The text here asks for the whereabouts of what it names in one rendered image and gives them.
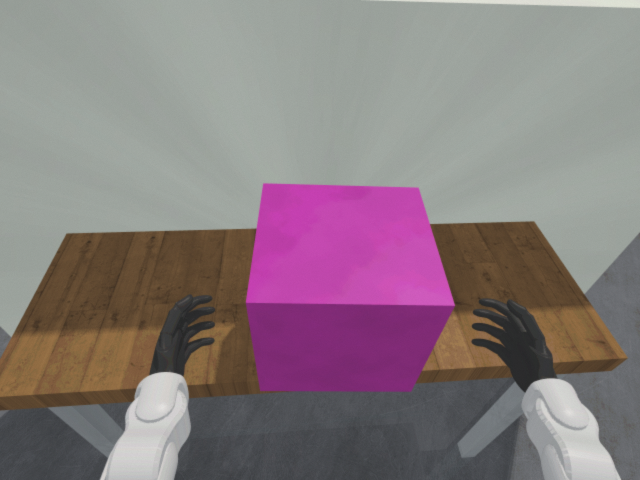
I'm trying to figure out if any table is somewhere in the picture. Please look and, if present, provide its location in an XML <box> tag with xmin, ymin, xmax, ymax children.
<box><xmin>0</xmin><ymin>221</ymin><xmax>628</xmax><ymax>458</ymax></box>

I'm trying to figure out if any robot left forearm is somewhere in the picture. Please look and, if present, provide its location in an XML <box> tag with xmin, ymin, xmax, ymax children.
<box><xmin>100</xmin><ymin>372</ymin><xmax>191</xmax><ymax>480</ymax></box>

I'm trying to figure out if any right robot hand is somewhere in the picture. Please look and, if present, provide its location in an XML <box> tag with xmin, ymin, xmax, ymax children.
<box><xmin>471</xmin><ymin>298</ymin><xmax>558</xmax><ymax>392</ymax></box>

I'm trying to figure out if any robot right forearm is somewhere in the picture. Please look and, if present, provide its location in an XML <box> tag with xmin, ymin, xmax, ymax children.
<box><xmin>521</xmin><ymin>378</ymin><xmax>621</xmax><ymax>480</ymax></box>

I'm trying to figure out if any carton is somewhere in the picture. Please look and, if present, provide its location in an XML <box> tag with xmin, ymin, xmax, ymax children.
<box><xmin>246</xmin><ymin>183</ymin><xmax>455</xmax><ymax>392</ymax></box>

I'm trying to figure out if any left robot hand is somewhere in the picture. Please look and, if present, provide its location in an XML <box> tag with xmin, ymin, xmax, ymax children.
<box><xmin>149</xmin><ymin>294</ymin><xmax>215</xmax><ymax>376</ymax></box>

